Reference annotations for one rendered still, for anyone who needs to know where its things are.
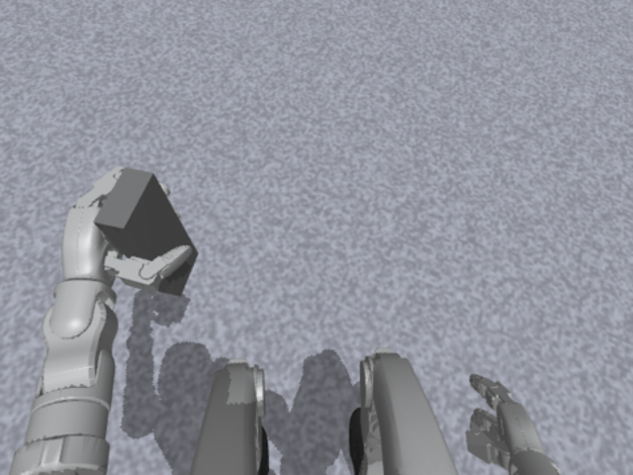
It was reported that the carton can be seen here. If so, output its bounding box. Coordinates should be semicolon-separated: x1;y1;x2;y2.
93;167;198;297

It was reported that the left robot hand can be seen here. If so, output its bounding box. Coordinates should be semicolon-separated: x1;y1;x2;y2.
61;166;192;293

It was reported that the left robot arm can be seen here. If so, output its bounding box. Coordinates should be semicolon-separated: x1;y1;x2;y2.
9;278;118;475

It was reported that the right robot hand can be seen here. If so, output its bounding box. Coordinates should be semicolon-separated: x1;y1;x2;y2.
465;374;545;471

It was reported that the right robot arm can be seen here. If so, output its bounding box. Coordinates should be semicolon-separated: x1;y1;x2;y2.
508;450;562;475

